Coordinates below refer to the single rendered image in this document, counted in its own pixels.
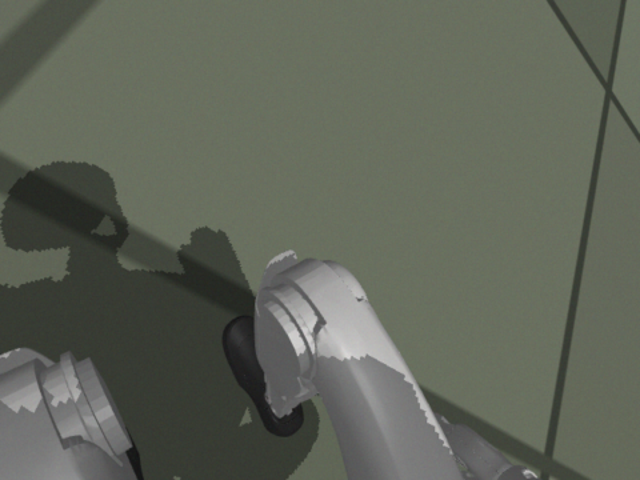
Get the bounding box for left robot foot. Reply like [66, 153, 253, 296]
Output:
[124, 424, 144, 480]

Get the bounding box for right robot foot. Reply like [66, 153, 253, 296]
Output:
[222, 315, 304, 437]

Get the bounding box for right robot hand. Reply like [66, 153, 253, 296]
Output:
[433, 412, 514, 480]

